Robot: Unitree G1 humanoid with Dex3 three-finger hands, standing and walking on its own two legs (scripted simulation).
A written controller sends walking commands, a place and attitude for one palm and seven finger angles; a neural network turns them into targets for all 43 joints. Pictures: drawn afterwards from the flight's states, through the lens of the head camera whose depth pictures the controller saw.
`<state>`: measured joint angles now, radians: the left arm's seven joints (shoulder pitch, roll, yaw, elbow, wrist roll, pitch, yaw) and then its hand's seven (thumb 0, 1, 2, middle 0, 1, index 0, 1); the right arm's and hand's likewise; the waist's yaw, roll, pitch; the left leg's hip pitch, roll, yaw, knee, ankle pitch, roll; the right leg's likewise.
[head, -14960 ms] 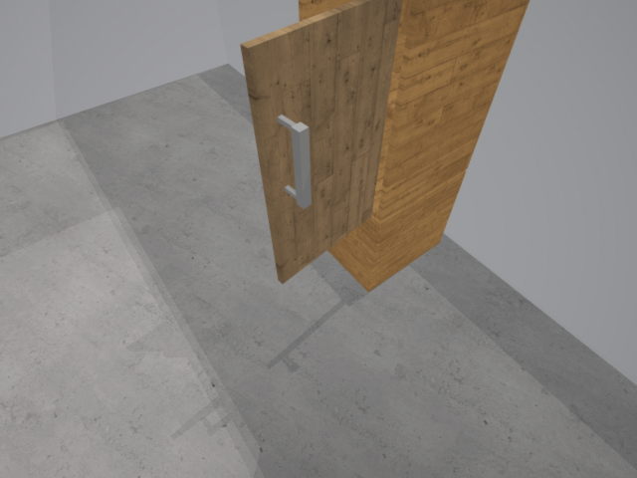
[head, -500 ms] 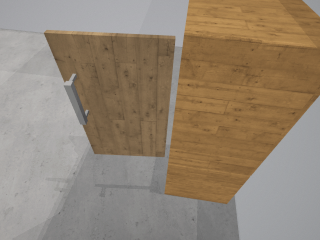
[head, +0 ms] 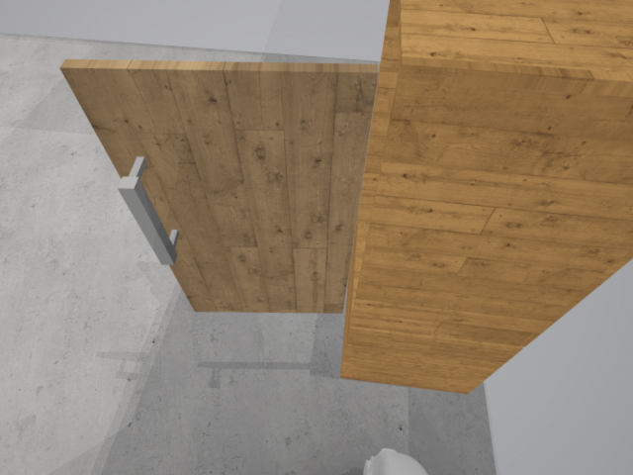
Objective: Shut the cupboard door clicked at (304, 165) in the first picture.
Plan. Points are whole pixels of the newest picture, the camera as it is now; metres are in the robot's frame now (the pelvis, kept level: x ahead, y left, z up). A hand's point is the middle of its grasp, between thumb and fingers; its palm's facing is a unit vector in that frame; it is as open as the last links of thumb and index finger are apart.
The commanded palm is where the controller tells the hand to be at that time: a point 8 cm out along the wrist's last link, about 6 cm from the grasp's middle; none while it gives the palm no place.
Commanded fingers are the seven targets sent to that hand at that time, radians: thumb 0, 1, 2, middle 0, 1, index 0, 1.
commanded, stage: shuffle to correct the standing spot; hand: left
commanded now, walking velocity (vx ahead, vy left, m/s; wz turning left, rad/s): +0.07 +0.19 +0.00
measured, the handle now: (155, 215) +0.44 +0.26 +0.04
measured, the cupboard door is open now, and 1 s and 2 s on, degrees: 97 97 97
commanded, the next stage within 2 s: come to a stop and stand still in 0.16 s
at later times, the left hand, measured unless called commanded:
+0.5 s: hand out of the picture +0.05 +0.28 -0.19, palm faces +0.08 -0.97 -0.23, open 7.4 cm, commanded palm none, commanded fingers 0.00 0.90 0.90 -0.20 -0.30 -0.20 -0.30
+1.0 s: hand out of the picture +0.08 +0.24 -0.16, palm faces +0.01 -0.97 -0.25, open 7.3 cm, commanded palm none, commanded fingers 0.00 0.90 0.90 -0.20 -0.30 -0.20 -0.30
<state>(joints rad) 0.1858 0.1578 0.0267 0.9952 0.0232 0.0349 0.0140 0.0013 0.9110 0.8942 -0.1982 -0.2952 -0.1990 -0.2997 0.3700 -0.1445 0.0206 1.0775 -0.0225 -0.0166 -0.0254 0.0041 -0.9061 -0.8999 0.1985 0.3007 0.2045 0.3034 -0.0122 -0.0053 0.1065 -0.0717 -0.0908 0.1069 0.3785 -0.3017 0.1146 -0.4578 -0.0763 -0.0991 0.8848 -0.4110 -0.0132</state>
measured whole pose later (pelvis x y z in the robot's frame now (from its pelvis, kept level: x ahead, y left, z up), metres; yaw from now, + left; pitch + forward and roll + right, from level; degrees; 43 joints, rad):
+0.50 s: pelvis +0.04 +0.07 -0.01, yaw +2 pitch -1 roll +0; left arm 0.27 0.26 0.07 0.99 0.02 0.06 0.02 0.00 0.91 0.89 -0.20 -0.30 -0.20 -0.30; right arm 0.21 -0.17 -0.03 0.95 -0.03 -0.02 -0.01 0.00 -0.91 -0.90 0.19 0.30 0.20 0.30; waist 0.02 -0.08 0.05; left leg -0.33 0.04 0.03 0.61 -0.28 -0.02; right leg -0.39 -0.10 -0.02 0.79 -0.46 0.03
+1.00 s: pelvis +0.03 +0.06 -0.01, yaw +1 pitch -1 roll +0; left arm 0.27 0.16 0.00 0.97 0.01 0.00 0.03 0.00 0.92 0.89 -0.20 -0.30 -0.20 -0.30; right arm 0.32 -0.19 0.00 0.99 -0.02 0.01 -0.01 0.01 -0.91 -0.90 0.19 0.30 0.20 0.30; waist -0.04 0.05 0.01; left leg -0.26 0.05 0.05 0.55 -0.26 -0.02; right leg -0.24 0.02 -0.06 0.56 -0.31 -0.05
